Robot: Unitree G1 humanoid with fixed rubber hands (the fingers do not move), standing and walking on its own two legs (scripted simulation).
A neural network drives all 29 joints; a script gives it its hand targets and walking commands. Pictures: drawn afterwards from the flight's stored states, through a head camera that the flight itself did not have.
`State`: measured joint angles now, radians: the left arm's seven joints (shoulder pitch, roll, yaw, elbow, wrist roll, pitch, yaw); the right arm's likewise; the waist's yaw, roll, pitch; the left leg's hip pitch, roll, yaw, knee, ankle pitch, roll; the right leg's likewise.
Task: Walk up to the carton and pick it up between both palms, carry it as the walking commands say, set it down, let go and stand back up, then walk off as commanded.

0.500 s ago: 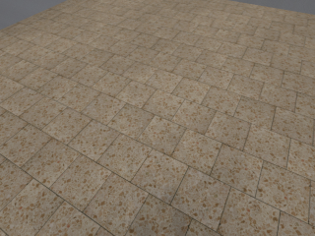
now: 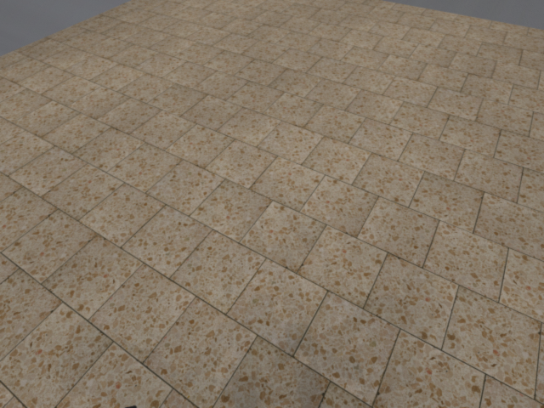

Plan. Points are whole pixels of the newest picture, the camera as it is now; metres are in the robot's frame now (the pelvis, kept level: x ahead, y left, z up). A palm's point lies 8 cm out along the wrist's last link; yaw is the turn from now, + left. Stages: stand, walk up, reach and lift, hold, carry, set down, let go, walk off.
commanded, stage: walk off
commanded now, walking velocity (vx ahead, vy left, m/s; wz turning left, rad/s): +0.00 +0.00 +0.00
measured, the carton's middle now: out of the picture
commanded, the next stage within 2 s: none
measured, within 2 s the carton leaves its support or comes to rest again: neither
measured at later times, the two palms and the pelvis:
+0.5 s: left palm out of the picture -0.01 +0.25 -0.16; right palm out of the picture +0.00 -0.27 -0.15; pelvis -0.05 -0.01 -0.02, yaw -2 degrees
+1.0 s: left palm out of the picture -0.14 +0.21 -0.14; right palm out of the picture -0.17 -0.31 -0.15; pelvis -0.23 -0.04 -0.01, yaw +0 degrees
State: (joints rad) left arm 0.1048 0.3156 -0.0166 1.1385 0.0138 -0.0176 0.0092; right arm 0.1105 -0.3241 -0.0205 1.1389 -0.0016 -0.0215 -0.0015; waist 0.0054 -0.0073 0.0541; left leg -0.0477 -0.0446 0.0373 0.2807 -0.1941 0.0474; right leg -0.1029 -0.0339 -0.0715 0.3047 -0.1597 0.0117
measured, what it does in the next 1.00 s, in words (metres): walks backwards: right foot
